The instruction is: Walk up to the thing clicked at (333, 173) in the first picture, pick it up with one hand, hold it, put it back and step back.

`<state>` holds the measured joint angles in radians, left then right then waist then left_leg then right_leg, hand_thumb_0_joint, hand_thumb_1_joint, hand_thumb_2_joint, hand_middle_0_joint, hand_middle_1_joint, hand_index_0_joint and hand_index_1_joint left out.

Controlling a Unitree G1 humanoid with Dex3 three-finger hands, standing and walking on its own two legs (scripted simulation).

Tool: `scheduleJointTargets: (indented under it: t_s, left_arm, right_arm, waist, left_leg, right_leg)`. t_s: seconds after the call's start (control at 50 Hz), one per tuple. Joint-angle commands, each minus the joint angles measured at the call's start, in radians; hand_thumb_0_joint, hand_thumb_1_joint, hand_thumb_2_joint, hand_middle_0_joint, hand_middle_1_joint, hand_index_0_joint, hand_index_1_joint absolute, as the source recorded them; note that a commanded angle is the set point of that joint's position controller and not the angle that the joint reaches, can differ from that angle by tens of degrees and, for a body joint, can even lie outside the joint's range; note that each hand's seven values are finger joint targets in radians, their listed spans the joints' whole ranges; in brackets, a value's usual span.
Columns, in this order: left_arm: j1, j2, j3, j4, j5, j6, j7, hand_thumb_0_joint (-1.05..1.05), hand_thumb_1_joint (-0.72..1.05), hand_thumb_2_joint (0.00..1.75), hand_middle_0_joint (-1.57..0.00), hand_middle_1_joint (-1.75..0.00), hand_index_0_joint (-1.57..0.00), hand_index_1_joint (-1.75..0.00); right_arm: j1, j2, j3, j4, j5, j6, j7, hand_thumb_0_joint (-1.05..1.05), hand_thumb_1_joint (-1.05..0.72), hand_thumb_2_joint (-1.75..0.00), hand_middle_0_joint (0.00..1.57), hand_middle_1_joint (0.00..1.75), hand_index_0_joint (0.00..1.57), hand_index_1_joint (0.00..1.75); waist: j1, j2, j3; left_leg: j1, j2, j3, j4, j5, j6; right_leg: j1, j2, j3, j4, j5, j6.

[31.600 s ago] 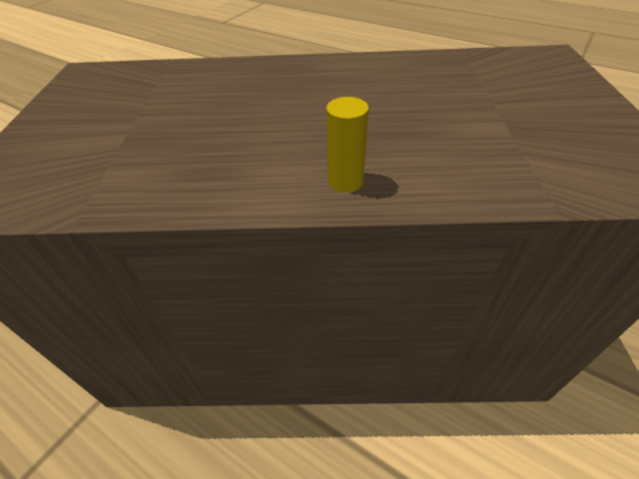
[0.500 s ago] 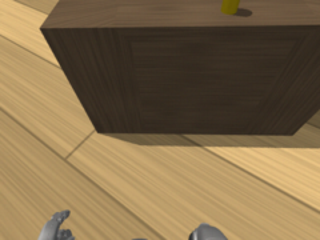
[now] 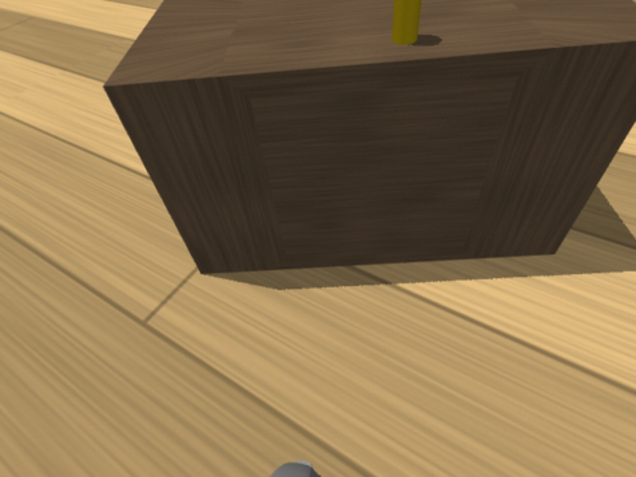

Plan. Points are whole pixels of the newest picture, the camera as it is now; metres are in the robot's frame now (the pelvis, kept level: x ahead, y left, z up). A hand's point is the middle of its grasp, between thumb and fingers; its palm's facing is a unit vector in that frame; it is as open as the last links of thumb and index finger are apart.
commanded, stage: step back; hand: right
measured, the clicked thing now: (407, 8) +1.12 -0.14 +0.11
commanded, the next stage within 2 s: stand in 0.96 s
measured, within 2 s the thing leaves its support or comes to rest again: neither
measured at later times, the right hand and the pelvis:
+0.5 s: hand out of the picture +0.09 -0.26 -0.15, palm faces -0.07 +0.92 -0.38, open 7.4 cm; pelvis +0.01 +0.00 -0.01, yaw +3 degrees
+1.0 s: hand (519, 474) +0.18 -0.21 -0.14, palm faces -0.07 +0.94 -0.34, open 7.4 cm; pelvis +0.05 +0.03 +0.01, yaw +3 degrees
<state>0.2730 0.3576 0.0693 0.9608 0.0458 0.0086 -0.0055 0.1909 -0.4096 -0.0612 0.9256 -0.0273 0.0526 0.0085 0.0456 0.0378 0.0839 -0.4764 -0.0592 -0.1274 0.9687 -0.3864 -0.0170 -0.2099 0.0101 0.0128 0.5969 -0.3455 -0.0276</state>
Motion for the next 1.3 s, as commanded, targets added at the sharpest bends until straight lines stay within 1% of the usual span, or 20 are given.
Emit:
scheduleJointTargets:
  t_s: [0.0, 0.06, 0.12, 0.14, 0.16, 0.18, 0.2, 0.32, 0.38, 0.4, 0.42, 0.44, 0.46, 0.58, 0.62, 0.64, 0.66, 0.76, 0.98, 1.28]
  left_arm:
    - [-0.068, 0.297, 0.081, -0.104, 0.006, -0.049, 0.019, 0.0, 0.9, 0.9, -0.2, -0.3, -0.2, -0.3]
    - [-0.059, 0.312, 0.074, -0.093, 0.003, -0.044, 0.01, 0.0, 0.9, 0.9, -0.2, -0.3, -0.2, -0.3]
    - [-0.087, 0.27, 0.043, -0.108, -0.007, -0.028, 0.003, 0.0, 0.9, 0.9, -0.2, -0.3, -0.2, -0.3]
    - [-0.077, 0.226, 0.026, -0.109, -0.007, -0.024, 0.002, 0.0, 0.9, 0.9, -0.2, -0.3, -0.2, -0.3]
    - [-0.117, 0.17, 0.009, -0.124, -0.026, -0.025, -0.003, 0.0, 0.9, 0.9, -0.2, -0.3, -0.2, -0.3]
    - [-0.18, 0.252, 0.037, -0.118, -0.022, -0.022, 0.007, 0.0, 0.9, 0.9, -0.2, -0.3, -0.2, -0.3]
    - [-0.168, 0.264, 0.038, -0.115, -0.019, -0.023, 0.006, 0.0, 0.9, 0.9, -0.2, -0.3, -0.2, -0.3]
    - [-0.087, 0.217, 0.036, -0.064, -0.024, -0.04, -0.013, 0.0, 0.9, 0.9, -0.2, -0.3, -0.2, -0.3]
    - [-0.018, 0.206, 0.041, -0.015, -0.019, -0.053, 0.004, 0.0, 0.9, 0.9, -0.2, -0.3, -0.2, -0.3]
    - [-0.007, 0.244, 0.053, -0.011, -0.01, -0.059, 0.012, 0.0, 0.9, 0.9, -0.2, -0.3, -0.2, -0.3]
    - [-0.01, 0.336, 0.067, -0.021, -0.003, -0.068, 0.02, 0.0, 0.9, 0.9, -0.2, -0.3, -0.2, -0.3]
    - [-0.094, 0.369, 0.071, -0.048, -0.005, -0.07, 0.015, 0.0, 0.9, 0.9, -0.2, -0.3, -0.2, -0.3]
    - [-0.133, 0.336, 0.064, -0.065, -0.01, -0.072, 0.014, 0.0, 0.9, 0.9, -0.2, -0.3, -0.2, -0.3]
    - [-0.2, 0.271, 0.028, -0.049, -0.025, -0.062, 0.012, 0.0, 0.9, 0.9, -0.2, -0.3, -0.2, -0.3]
    - [-0.192, 0.215, 0.002, -0.057, -0.033, -0.054, 0.011, 0.0, 0.9, 0.9, -0.2, -0.3, -0.2, -0.3]
    - [-0.168, 0.198, -0.002, -0.047, -0.051, -0.048, 0.013, 0.0, 0.9, 0.9, -0.2, -0.3, -0.2, -0.3]
    - [-0.185, 0.211, 0.005, -0.025, -0.05, -0.046, 0.017, 0.0, 0.9, 0.9, -0.2, -0.3, -0.2, -0.3]
    - [-0.175, 0.246, 0.007, 0.017, -0.046, -0.058, 0.022, 0.0, 0.9, 0.9, -0.2, -0.3, -0.2, -0.3]
    - [-0.227, 0.189, -0.025, 0.07, -0.046, -0.045, 0.019, 0.0, 0.9, 0.9, -0.2, -0.3, -0.2, -0.3]
    - [-0.24, 0.209, -0.03, 0.115, -0.035, -0.051, 0.01, 0.0, 0.9, 0.9, -0.2, -0.3, -0.2, -0.3]
  right_arm:
    - [-0.063, -0.171, -0.037, -0.08, -0.008, -0.049, -0.004, 0.0, -0.9, -0.9, 0.2, 0.3, 0.2, 0.3]
    - [-0.08, -0.166, -0.042, -0.067, -0.013, -0.067, 0.005, 0.0, -0.9, -0.9, 0.2, 0.3, 0.2, 0.3]
    - [0.025, -0.152, -0.048, -0.012, -0.005, -0.089, -0.002, 0.0, -0.9, -0.9, 0.2, 0.3, 0.2, 0.3]
    - [0.071, -0.166, -0.062, 0.003, -0.009, -0.095, -0.009, 0.0, -0.9, -0.9, 0.2, 0.3, 0.2, 0.3]
    - [0.093, -0.243, -0.073, 0.006, -0.013, -0.098, -0.014, 0.0, -0.9, -0.9, 0.2, 0.3, 0.2, 0.3]
    - [0.111, -0.317, -0.089, -0.001, -0.011, -0.096, -0.01, 0.0, -0.9, -0.9, 0.2, 0.3, 0.2, 0.3]
    - [0.079, -0.295, -0.086, -0.012, -0.015, -0.102, -0.011, 0.0, -0.9, -0.9, 0.2, 0.3, 0.2, 0.3]
    - [-0.006, -0.229, -0.061, -0.04, -0.018, -0.098, -0.011, 0.0, -0.9, -0.9, 0.2, 0.3, 0.2, 0.3]
    - [-0.07, -0.168, -0.036, -0.052, 0.001, -0.077, -0.01, 0.0, -0.9, -0.9, 0.2, 0.3, 0.2, 0.3]
    - [-0.051, -0.11, -0.017, -0.058, 0.006, -0.074, -0.013, 0.0, -0.9, -0.9, 0.2, 0.3, 0.2, 0.3]
    - [-0.063, -0.077, -0.009, -0.067, 0.006, -0.071, -0.018, 0.0, -0.9, -0.9, 0.2, 0.3, 0.2, 0.3]
    - [-0.048, -0.145, -0.031, -0.041, 0.0, -0.065, -0.028, 0.0, -0.9, -0.9, 0.2, 0.3, 0.2, 0.3]
    - [-0.011, -0.17, -0.038, -0.019, 0.002, -0.069, -0.025, 0.0, -0.9, -0.9, 0.2, 0.3, 0.2, 0.3]
    - [0.037, -0.117, -0.026, 0.046, 0.001, -0.091, -0.015, 0.0, -0.9, -0.9, 0.2, 0.3, 0.2, 0.3]
    - [0.026, -0.157, -0.037, 0.051, -0.011, -0.097, -0.025, 0.0, -0.9, -0.9, 0.2, 0.3, 0.2, 0.3]
    - [-0.053, -0.195, -0.033, 0.034, -0.001, -0.102, -0.024, 0.0, -0.9, -0.9, 0.2, 0.3, 0.2, 0.3]
    - [-0.093, -0.212, -0.033, 0.036, 0.006, -0.099, -0.02, 0.0, -0.9, -0.9, 0.2, 0.3, 0.2, 0.3]
    - [-0.121, -0.154, -0.011, 0.07, 0.014, -0.092, -0.026, 0.0, -0.9, -0.9, 0.2, 0.3, 0.2, 0.3]
    - [-0.172, -0.155, -0.001, 0.109, 0.023, -0.091, -0.02, 0.0, -0.9, -0.9, 0.2, 0.3, 0.2, 0.3]
    - [-0.193, -0.136, 0.005, 0.144, 0.018, -0.085, -0.004, 0.0, -0.9, -0.9, 0.2, 0.3, 0.2, 0.3]
  waist:
    - [0.028, -0.19, 0.004]
    - [0.035, -0.213, 0.032]
    - [-0.032, -0.151, -0.047]
    - [-0.053, -0.073, -0.087]
    - [-0.072, 0.145, -0.1]
    - [-0.106, 0.122, -0.053]
    - [-0.081, 0.051, -0.005]
    - [-0.053, 0.143, -0.019]
    - [0.016, 0.088, -0.049]
    - [0.022, -0.039, -0.057]
    - [0.032, -0.218, -0.049]
    - [0.011, -0.167, -0.004]
    - [-0.014, -0.101, 0.006]
    - [-0.058, -0.169, -0.088]
    - [-0.058, -0.074, -0.125]
    - [-0.018, 0.013, -0.143]
    - [-0.017, 0.031, -0.122]
    - [-0.023, 0.023, -0.159]
    - [-0.043, 0.0, -0.157]
    - [-0.045, -0.021, -0.091]
  left_leg:
    - [-0.088, 0.052, 0.021, -0.128, -0.041, -0.015]
    - [0.033, 0.056, 0.098, -0.303, -0.11, 0.001]
    - [0.321, 0.012, 0.16, -0.566, 0.059, 0.026]
    - [0.461, 0.067, 0.061, -0.58, 0.052, 0.042]
    - [0.476, 0.282, -0.315, -0.683, -0.168, 0.135]
    - [0.324, 0.408, -0.461, -0.747, -0.319, 0.263]
    - [0.299, 0.406, -0.435, -0.742, -0.294, 0.279]
    - [0.196, 0.274, -0.141, -0.647, 0.011, 0.189]
    - [0.051, 0.201, -0.02, -0.482, 0.039, 0.113]
    - [-0.032, 0.144, 0.02, -0.336, 0.042, 0.069]
    - [-0.118, 0.024, 0.058, -0.172, -0.102, 0.027]
    - [-0.009, 0.065, 0.026, -0.068, -0.207, 0.015]
    - [0.026, 0.079, 0.005, -0.057, -0.177, 0.018]
    - [0.272, 0.068, 0.139, -0.467, 0.111, 0.026]
    - [0.375, 0.169, -0.001, -0.554, 0.369, 0.059]
    - [0.305, 0.261, -0.116, -0.557, 0.368, 0.113]
    - [0.228, 0.294, -0.128, -0.555, 0.369, 0.151]
    - [0.278, 0.166, 0.047, -0.478, 0.533, 0.05]
    - [0.385, 0.202, 0.031, -0.598, 0.586, 0.051]
    - [0.345, 0.181, 0.041, -0.727, 0.207, 0.029]
  right_leg:
    - [0.078, -0.249, 0.268, -0.274, -0.219, -0.146]
    - [0.023, -0.265, 0.258, -0.286, -0.234, -0.152]
    - [-0.052, -0.19, 0.121, -0.114, 0.019, -0.1]
    - [-0.159, -0.155, 0.074, 0.004, 0.036, -0.072]
    - [-0.32, -0.026, -0.024, 0.169, -0.122, -0.006]
    - [-0.304, -0.027, 0.008, 0.323, -0.262, -0.004]
    - [-0.318, -0.053, 0.071, 0.365, -0.217, -0.006]
    - [-0.114, -0.032, -0.016, 0.104, -0.115, 0.013]
    - [0.145, 0.011, -0.047, -0.144, 0.074, 0.005]
    - [0.218, -0.081, 0.132, -0.219, 0.039, -0.012]
    - [0.15, -0.302, 0.471, -0.357, -0.146, -0.108]
    - [-0.029, -0.414, 0.535, -0.361, -0.225, -0.213]
    - [-0.046, -0.389, 0.478, -0.328, -0.155, -0.225]
    - [-0.052, -0.211, 0.123, -0.126, 0.324, -0.094]
    - [-0.097, -0.149, 0.069, -0.019, 0.378, -0.027]
    - [-0.06, -0.064, 0.016, -0.004, 0.2, 0.011]
    - [0.014, -0.05, 0.01, -0.021, 0.076, 0.015]
    - [0.118, -0.13, 0.065, -0.107, 0.44, -0.02]
    - [0.129, -0.127, 0.047, -0.206, 0.447, 0.011]
    - [0.1, -0.14, 0.07, -0.346, 0.16, 0.015]
